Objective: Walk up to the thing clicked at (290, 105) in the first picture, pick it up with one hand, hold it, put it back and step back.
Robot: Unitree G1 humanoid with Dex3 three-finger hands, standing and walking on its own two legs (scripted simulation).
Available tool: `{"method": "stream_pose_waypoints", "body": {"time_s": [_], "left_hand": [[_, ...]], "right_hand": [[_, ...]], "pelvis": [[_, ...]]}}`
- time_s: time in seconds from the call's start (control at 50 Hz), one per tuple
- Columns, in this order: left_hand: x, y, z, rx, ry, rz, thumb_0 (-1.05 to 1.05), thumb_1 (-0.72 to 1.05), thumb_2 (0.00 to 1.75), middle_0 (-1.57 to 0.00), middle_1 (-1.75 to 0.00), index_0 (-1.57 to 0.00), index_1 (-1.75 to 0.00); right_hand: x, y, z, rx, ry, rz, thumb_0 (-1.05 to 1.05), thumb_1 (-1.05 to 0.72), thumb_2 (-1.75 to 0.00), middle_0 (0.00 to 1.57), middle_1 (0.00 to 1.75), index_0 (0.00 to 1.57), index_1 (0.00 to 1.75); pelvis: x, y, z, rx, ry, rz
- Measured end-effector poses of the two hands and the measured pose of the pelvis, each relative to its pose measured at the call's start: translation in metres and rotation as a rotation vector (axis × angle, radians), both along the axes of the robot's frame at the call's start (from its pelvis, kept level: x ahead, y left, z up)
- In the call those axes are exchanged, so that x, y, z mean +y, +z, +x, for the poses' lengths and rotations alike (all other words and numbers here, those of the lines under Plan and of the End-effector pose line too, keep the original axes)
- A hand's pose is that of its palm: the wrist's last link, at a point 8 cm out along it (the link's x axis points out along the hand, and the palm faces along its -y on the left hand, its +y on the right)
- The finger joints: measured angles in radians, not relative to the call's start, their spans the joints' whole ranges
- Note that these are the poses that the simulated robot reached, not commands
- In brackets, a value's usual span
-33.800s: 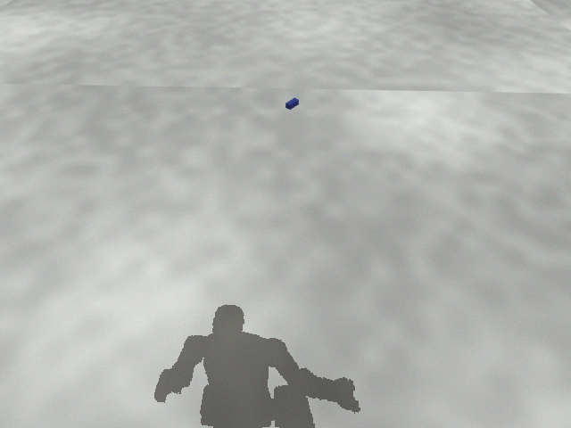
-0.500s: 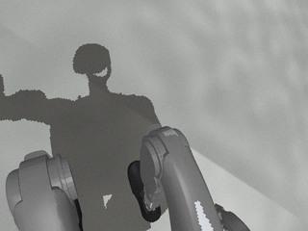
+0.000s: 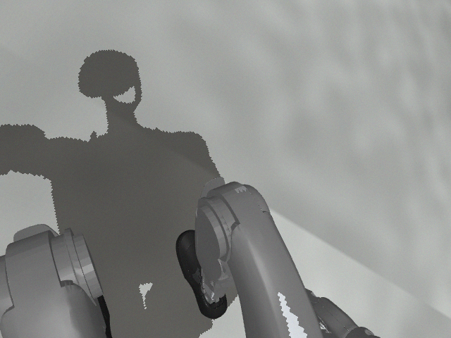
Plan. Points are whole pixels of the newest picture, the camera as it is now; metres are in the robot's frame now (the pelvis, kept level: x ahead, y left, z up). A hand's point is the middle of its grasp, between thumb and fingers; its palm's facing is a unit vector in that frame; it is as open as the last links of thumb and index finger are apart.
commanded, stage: rest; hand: left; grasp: from above
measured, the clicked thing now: out of the picture +0.44 +0.34 -0.28
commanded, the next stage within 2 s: open in 0.24 s
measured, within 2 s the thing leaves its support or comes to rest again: neither
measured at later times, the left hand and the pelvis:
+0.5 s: hand out of the picture +0.42 +0.34 -0.25, palm faces -0.43 -0.15 -0.89, open 6.7 cm; pelvis -0.01 +0.00 +0.00, yaw -1 degrees
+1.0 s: hand out of the picture +0.42 +0.34 -0.25, palm faces -0.43 -0.17 -0.89, open 10.7 cm; pelvis +0.00 +0.00 +0.00, yaw -1 degrees
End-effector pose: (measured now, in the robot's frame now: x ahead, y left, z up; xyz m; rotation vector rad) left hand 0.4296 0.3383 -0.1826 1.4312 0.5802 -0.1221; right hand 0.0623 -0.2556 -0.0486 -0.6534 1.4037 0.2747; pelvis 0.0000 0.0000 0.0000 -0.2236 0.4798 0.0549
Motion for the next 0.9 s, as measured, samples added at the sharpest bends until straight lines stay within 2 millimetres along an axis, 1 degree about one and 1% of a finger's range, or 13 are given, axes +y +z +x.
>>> {"method": "stream_pose_waypoints", "body": {"time_s": [0.12, 0.44, 0.5, 0.56, 0.72, 0.9], "left_hand": [[0.002, -0.004, -0.002, 0.015, 0.011, -0.013, -0.02, 0.48, 0.01, -1.10, -0.03, -1.12, -0.01], [0.002, -0.004, -0.005, 0.008, -0.027, -0.011, -0.02, 0.48, 0.03, -1.09, -0.04, -1.10, -0.03], [0.001, -0.005, -0.006, 0.008, -0.037, -0.006, -0.02, 0.48, 0.06, -1.05, -0.08, -1.05, -0.06], [0.000, -0.006, -0.006, 0.001, -0.035, -0.007, -0.01, 0.45, 0.12, -0.98, -0.13, -0.99, -0.12], [0.002, -0.008, -0.002, -0.013, -0.014, -0.004, 0.00, 0.28, 0.30, -0.81, -0.27, -0.81, -0.27], [0.004, -0.009, 0.001, 0.005, 0.000, 0.006, 0.00, 0.10, 0.47, -0.64, -0.43, -0.64, -0.43]], "right_hand": [[0.001, 0.003, -0.002, 0.006, 0.008, 0.001, 0.00, -0.91, -0.90, 0.20, 0.30, 0.20, 0.30], [0.008, 0.007, -0.006, 0.005, 0.039, 0.006, 0.00, -0.90, -0.90, 0.20, 0.30, 0.20, 0.30], [0.008, 0.008, -0.006, 0.000, 0.044, 0.005, 0.00, -0.90, -0.90, 0.20, 0.30, 0.20, 0.30], [0.008, 0.010, -0.005, -0.004, 0.049, 0.005, 0.00, -0.90, -0.90, 0.21, 0.30, 0.20, 0.30], [0.007, 0.013, -0.003, -0.003, 0.059, 0.006, 0.00, -0.90, -0.90, 0.21, 0.30, 0.20, 0.30], [0.006, 0.011, -0.001, 0.009, 0.054, 0.020, 0.00, -0.90, -0.90, 0.20, 0.30, 0.20, 0.30]], "pelvis": [[0.001, 0.001, -0.001, -0.006, -0.001, -0.005], [0.002, 0.000, -0.005, -0.031, -0.007, -0.017], [0.003, 0.000, -0.005, -0.034, -0.009, -0.018], [0.003, 0.000, -0.006, -0.034, -0.009, -0.020], [0.003, 0.000, -0.005, -0.032, -0.008, -0.022], [0.002, 0.002, -0.002, -0.020, -0.008, -0.021]]}}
